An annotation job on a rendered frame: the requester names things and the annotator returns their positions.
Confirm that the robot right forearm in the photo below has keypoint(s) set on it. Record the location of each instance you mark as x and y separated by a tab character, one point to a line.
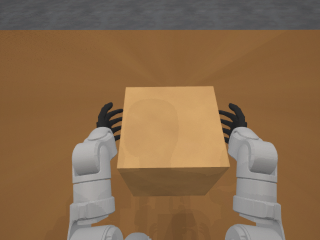
256	172

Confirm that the right robot hand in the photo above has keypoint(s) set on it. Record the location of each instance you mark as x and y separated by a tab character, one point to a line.
238	120

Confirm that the left robot hand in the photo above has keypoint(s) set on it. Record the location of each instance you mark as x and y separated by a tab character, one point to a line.
104	119

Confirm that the carton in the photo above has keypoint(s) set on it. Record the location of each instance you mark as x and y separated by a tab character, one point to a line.
171	141

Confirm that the robot right upper arm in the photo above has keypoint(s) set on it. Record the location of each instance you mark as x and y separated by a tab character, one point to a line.
250	232

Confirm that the robot left upper arm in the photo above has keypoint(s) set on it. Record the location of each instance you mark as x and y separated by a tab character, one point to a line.
103	232

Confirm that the robot left forearm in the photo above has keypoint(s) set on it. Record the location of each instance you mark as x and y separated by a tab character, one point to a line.
91	174

